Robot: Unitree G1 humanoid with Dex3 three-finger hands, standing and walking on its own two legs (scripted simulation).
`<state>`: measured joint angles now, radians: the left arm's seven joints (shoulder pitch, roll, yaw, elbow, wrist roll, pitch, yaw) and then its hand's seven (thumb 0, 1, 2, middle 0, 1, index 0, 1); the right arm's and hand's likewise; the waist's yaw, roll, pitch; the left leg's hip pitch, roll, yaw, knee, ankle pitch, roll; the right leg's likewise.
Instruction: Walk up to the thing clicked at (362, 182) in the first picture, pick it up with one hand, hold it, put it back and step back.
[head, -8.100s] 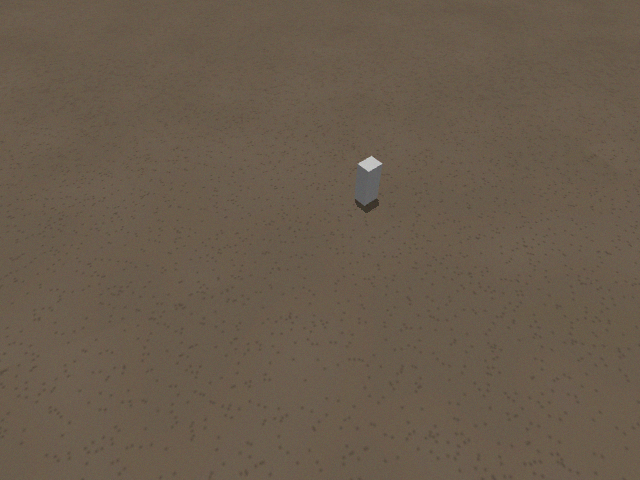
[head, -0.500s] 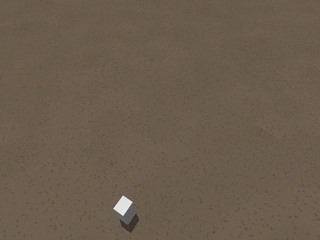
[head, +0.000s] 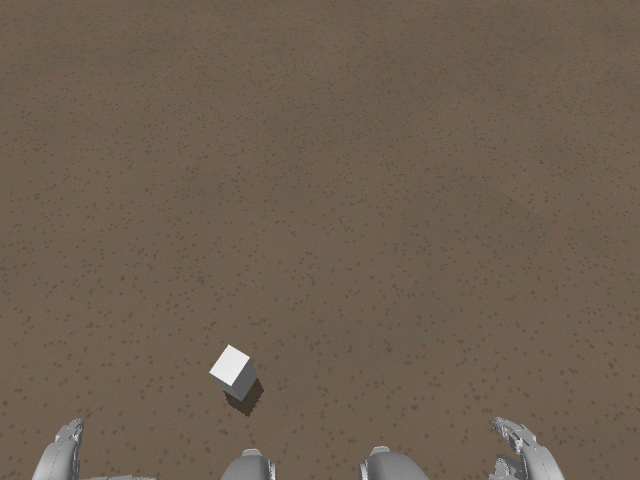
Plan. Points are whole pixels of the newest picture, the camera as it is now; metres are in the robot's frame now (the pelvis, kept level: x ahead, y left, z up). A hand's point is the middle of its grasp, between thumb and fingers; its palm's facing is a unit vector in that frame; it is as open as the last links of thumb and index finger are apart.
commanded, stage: go down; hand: left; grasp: from the side
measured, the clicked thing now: (235, 374) +0.40 +0.20 -0.63
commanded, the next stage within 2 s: none
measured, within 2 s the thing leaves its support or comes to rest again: neither
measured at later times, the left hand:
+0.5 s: hand out of the picture +0.15 +0.29 -0.16, palm faces +0.13 -0.94 -0.30, open 17.4 cm
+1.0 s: hand (100, 414) +0.25 +0.35 -0.24, palm faces +0.19 -0.95 -0.23, open 17.5 cm
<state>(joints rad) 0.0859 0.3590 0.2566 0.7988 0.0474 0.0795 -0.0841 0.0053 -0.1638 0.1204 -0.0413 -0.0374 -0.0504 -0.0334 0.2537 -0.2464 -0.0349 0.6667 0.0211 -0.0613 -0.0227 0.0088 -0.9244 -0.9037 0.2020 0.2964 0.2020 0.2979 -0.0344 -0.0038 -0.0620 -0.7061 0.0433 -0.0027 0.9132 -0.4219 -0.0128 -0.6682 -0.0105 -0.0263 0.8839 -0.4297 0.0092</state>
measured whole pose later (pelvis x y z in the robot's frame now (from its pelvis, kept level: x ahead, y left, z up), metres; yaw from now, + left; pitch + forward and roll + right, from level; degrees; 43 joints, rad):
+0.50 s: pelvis +0.00 +0.00 -0.05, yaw +0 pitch +18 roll -3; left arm 0.28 0.37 0.32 0.42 -0.02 0.18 -0.13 0.00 -0.52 0.01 -0.07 -0.01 -0.08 -0.01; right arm 0.20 -0.23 0.00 0.53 -0.01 -0.17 -0.08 0.01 -0.90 -0.90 0.20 0.30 0.20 0.30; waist -0.03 -0.01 -0.12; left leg -0.98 0.05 -0.04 1.20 -0.54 -0.01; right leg -0.91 -0.01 -0.06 1.14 -0.55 0.01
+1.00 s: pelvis -0.05 +0.00 -0.17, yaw -2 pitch +30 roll -4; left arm -0.15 0.55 0.57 0.71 -0.12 -0.19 -0.37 -0.01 -0.59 0.10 -0.07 -0.13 -0.07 -0.14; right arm 0.13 -0.28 0.01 0.62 -0.01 -0.17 -0.04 0.01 -0.91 -0.90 0.20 0.30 0.20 0.30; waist -0.03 -0.01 -0.16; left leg -1.59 0.05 -0.06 1.70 -0.65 -0.01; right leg -1.53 -0.01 -0.05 1.66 -0.66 0.01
